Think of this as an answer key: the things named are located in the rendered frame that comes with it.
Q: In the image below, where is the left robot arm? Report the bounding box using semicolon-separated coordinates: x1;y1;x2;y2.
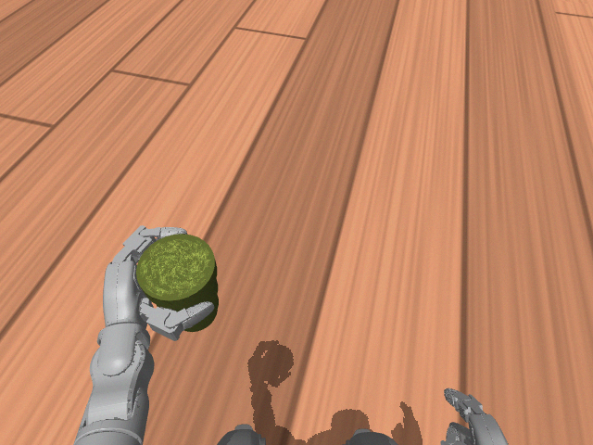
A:
73;322;154;445

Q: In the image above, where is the cup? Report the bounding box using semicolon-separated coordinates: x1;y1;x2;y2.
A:
136;234;219;332

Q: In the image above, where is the left robot hand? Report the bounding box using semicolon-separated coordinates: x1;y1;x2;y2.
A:
103;225;214;341

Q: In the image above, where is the right robot hand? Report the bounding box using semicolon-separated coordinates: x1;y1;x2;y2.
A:
440;388;509;445

